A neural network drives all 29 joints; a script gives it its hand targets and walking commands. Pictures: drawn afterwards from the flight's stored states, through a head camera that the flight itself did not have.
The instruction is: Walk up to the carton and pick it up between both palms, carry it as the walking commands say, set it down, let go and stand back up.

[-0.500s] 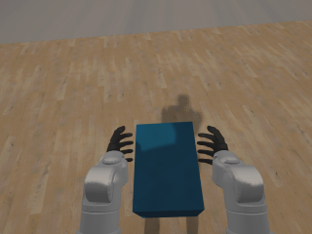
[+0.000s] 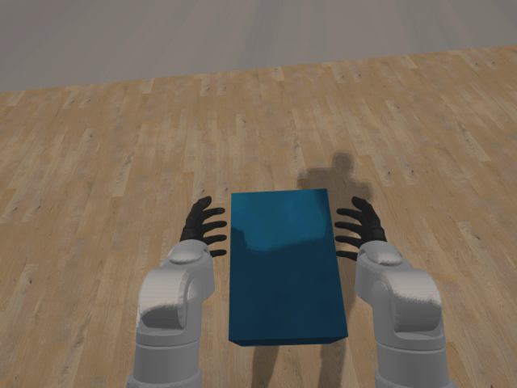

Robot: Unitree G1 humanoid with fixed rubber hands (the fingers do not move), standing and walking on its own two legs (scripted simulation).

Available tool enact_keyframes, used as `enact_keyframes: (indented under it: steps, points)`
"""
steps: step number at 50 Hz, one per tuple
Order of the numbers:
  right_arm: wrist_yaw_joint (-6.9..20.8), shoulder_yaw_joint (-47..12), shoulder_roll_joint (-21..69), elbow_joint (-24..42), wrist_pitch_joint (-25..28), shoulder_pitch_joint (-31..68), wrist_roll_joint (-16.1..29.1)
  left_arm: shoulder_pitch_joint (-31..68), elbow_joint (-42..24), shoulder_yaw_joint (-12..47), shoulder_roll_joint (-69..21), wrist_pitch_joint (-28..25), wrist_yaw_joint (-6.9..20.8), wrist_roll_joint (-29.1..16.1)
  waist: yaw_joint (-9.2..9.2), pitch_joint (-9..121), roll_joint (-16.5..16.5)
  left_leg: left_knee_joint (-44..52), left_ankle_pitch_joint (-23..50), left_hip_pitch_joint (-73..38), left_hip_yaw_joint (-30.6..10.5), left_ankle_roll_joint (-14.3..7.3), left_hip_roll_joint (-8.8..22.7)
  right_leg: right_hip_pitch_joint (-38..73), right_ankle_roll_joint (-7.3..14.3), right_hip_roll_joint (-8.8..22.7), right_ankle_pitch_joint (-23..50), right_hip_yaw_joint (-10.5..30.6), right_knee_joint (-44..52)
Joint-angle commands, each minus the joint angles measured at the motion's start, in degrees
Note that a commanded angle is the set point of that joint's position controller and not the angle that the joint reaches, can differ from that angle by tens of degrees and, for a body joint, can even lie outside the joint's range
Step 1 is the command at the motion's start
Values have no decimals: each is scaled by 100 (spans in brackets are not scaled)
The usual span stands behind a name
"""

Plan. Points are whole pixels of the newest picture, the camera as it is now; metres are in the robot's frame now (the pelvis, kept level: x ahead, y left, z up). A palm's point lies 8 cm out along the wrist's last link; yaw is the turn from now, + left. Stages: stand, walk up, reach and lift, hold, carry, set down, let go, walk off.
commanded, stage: carry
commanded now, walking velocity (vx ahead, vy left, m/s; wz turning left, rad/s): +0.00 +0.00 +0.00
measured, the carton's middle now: (282, 271) +0.32 +0.00 -0.01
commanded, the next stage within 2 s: none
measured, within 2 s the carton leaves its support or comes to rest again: neither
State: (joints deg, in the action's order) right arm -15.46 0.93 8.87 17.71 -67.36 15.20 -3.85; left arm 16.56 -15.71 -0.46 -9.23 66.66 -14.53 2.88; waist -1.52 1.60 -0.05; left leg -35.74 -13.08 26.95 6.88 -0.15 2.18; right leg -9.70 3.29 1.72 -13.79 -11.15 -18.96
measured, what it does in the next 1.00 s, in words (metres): walks ahead: left foot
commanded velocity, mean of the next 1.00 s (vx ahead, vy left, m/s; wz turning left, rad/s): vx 0.00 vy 0.00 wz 0.00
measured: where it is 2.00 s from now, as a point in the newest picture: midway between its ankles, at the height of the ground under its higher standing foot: outside the picture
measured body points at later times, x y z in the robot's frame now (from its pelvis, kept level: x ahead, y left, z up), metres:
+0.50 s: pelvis +0.13 +0.01 +0.00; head +0.14 +0.00 +0.45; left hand +0.44 +0.11 +0.09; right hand +0.43 -0.13 +0.09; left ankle +0.14 +0.10 -0.74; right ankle +0.00 -0.08 -0.74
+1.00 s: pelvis +0.10 -0.02 -0.02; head +0.08 -0.03 +0.43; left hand +0.40 +0.08 +0.08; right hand +0.39 -0.16 +0.07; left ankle +0.14 +0.10 -0.75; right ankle +0.00 -0.08 -0.75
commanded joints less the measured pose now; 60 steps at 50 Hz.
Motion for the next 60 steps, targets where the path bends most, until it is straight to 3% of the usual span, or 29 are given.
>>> enact_keyframes:
  steps: [1, 3, 4, 5, 6, 7, 8, 9, 11, 12, 14, 16, 21, 27, 33, 39, 44, 53, 60]
  points:
    - [1054, -2476, 5722, 655, 127, 1246, 1544, 764, -435, 2233, -5825, -11, 1033, -1399, 9, 1989, -1098, 471, 663, -525, 422, -56, -217, 1537, 162, 1070, 5004, 309, -631]
    - [1076, -2503, 5690, 591, 58, 1251, 1565, 733, -393, 2211, -5759, 48, 1007, -1332, 69, 1861, -896, 1400, 1747, -1134, 502, -22, -96, 1172, -66, 1009, 4303, 180, -1070]
    - [1082, -2482, 5658, 532, 21, 1260, 1568, 716, -368, 2203, -5697, 85, 994, -1301, 84, 1932, -751, 1482, 2423, -1732, 293, -53, 191, 755, -214, 964, 3385, 223, -1302]
    - [1087, -2399, 5539, 431, -21, 1307, 1549, 723, -315, 2207, -5628, 134, 981, -1282, 60, 2052, -357, 1220, 3778, -2457, -373, -189, 827, 100, -398, 827, 2021, 304, -1597]
    - [1094, -2249, 5463, 317, 5, 1330, 1526, 918, -459, 2311, -5692, 147, 966, -1326, 59, 2219, 730, 1038, 4906, -2735, -1157, -621, 1544, -263, -554, 508, 526, 431, -1952]
    - [1092, -2198, 5415, 250, -9, 1361, 1522, 1024, -396, 2278, -5656, 180, 948, -1317, 110, 2226, 1165, 1190, 4908, -2790, -1416, -942, 1754, -484, -569, 250, -800, 500, -2130]
    - [1095, -2227, 5512, 259, -10, 1411, 1551, 1152, -412, 2276, -5666, 176, 947, -1340, 134, 2171, 1127, 1256, 4975, -2874, -1405, -1024, 1786, -756, -545, 186, -1382, 615, -2113]
    - [1098, -2239, 5604, 312, 11, 1529, 1573, 1314, -488, 2313, -5728, 152, 946, -1401, 128, 2183, 974, 1215, 4978, -2948, -1204, -906, 1657, -784, -505, 220, -1530, 690, -1697]
    - [1076, -2180, 5752, 294, 31, 1435, 1552, 1367, -560, 2384, -5851, 129, 930, -1468, 76, 2118, 757, 881, 4714, -2720, -453, -469, 1150, -325, -494, 330, -580, 528, -316]
    - [1073, -2143, 5745, 229, 48, 1362, 1524, 1322, -509, 2340, -5835, 126, 925, -1448, 97, 2252, 652, 756, 4648, -2642, -339, -364, 1017, -10, -499, 400, 164, 472, -340]
    - [1070, -2263, 5707, 295, 61, 1407, 1490, 1139, -367, 2228, -5812, 89, 933, -1384, 87, 2415, 96, 405, 4828, -2334, -78, -280, 875, 500, -426, 696, 2623, 551, -847]
    - [1062, -2316, 5714, 419, 78, 1402, 1510, 1078, -405, 2270, -5824, 71, 943, -1428, 75, 2428, 10, 262, 4976, -2119, 99, -276, 738, 693, -398, 679, 3438, 493, -1039]
    - [1062, -2330, 5683, 515, 88, 1376, 1505, 1079, -511, 2300, -5767, 58, 958, -1434, 84, 2290, 156, 376, 5114, -2395, 156, -387, 697, 501, -412, 425, 2423, 311, -605]
    - [1040, -2365, 5631, 446, 44, 1298, 1444, 951, -386, 2272, -5662, 102, 987, -1402, 79, 2092, -330, 606, 3638, -1795, 472, -273, 444, 1054, -327, 661, 3874, 366, -862]
    - [1060, -2389, 5665, 387, 19, 1424, 1486, 1002, -388, 2237, -5618, 103, 984, -1370, 67, 1999, -169, 367, 4016, -1952, 467, -311, 594, 703, -284, 681, 3444, 423, -898]
    - [1056, -2367, 5733, 310, 24, 1465, 1468, 1128, -388, 2248, -5643, 91, 1003, -1402, 87, 1899, -415, 377, 2639, -1525, 577, -243, 491, 893, -145, 910, 4230, 557, -1040]
    - [1065, -2335, 5743, 176, 25, 1463, 1450, 1100, -291, 2198, -5625, 81, 1005, -1357, 92, 1909, -316, 235, 2713, -1674, 424, -280, 689, 618, -110, 929, 3670, 594, -1037]
    - [1119, -2210, 5704, -60, 77, 1639, 1353, 1302, -36, 2123, -5660, 38, 1023, -1297, 93, 1549, -172, 672, 1451, -1576, 110, -235, 793, 48, -51, 859, 1779, 777, -647]
    - [1169, -2077, 5714, -327, 190, 1740, 1245, 1426, 286, 2065, -5728, -69, 1059, -1264, 73, 1457, -160, 800, 1170, -1512, 37, -174, 811, -125, -69, 854, 1442, 897, -513]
